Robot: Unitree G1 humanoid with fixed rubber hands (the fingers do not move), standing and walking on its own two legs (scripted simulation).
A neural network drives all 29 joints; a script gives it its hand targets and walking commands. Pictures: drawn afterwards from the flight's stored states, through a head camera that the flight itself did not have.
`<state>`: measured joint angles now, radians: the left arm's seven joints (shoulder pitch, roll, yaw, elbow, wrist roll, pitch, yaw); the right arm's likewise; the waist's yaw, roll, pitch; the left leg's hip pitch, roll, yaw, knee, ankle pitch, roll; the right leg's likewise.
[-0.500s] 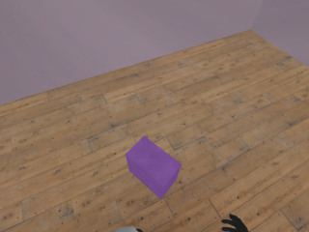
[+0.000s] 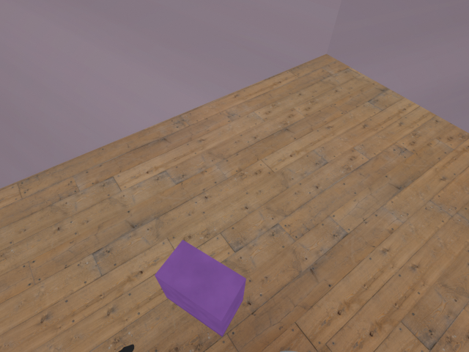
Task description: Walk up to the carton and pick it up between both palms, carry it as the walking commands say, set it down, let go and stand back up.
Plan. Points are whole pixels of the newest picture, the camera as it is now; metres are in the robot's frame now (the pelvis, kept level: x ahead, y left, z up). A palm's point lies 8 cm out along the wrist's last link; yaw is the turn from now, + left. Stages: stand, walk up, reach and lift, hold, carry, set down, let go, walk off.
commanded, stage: walk up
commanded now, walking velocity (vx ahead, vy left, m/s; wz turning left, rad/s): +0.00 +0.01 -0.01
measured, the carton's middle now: (202, 288) +0.43 +0.10 -0.65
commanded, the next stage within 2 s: none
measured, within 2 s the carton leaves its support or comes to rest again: neither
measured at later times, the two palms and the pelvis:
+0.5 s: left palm out of the picture -0.03 +0.29 -0.15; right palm out of the picture +0.01 -0.22 -0.14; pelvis -0.03 +0.03 -0.01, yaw +1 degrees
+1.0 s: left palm out of the picture -0.03 +0.25 -0.13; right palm out of the picture +0.06 -0.18 -0.15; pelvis +0.03 +0.04 +0.00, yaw +1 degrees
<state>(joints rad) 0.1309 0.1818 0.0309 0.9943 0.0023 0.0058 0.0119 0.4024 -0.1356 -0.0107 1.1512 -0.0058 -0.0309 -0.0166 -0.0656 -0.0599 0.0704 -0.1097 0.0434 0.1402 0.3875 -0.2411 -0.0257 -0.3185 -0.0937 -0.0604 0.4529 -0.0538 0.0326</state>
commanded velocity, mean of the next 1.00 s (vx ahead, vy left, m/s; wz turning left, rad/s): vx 0.07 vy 0.05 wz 0.01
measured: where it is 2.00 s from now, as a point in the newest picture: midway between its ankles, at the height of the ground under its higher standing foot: outside the picture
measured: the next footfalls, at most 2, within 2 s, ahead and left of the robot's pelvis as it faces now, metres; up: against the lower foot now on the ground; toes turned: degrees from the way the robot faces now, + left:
left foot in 0.46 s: +0.00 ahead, +0.16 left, +0.00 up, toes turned +4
right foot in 0.76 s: +0.03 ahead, -0.06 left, +0.00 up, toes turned -2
